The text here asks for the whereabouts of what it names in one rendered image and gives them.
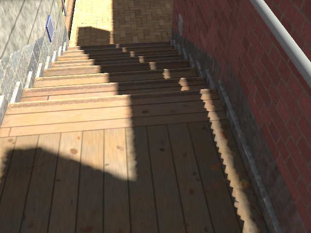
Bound stairs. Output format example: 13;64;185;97
19;41;208;102
59;0;76;40

